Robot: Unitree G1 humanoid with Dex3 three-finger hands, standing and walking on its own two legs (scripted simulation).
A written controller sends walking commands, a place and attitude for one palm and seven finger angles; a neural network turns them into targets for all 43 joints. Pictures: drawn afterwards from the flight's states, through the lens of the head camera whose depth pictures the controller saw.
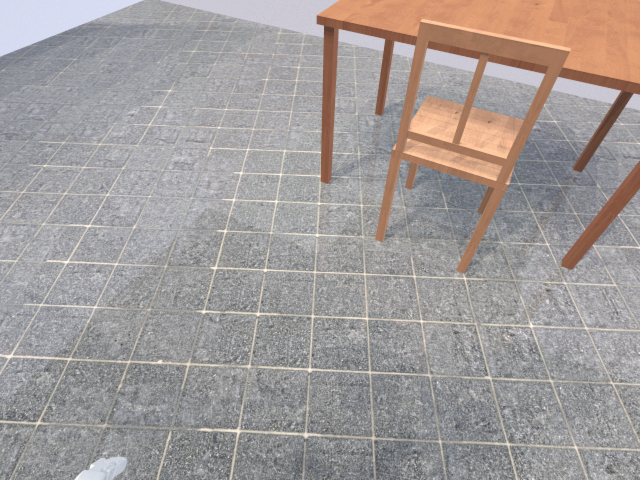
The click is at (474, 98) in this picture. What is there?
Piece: chair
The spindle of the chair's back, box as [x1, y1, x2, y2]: [452, 52, 489, 144]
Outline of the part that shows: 481,52 452,142 458,144 489,54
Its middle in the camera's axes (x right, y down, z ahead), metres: +0.42 -0.39 +1.10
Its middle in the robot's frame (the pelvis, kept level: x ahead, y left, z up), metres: +1.10 -0.38 -0.08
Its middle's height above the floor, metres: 0.69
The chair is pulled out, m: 0.00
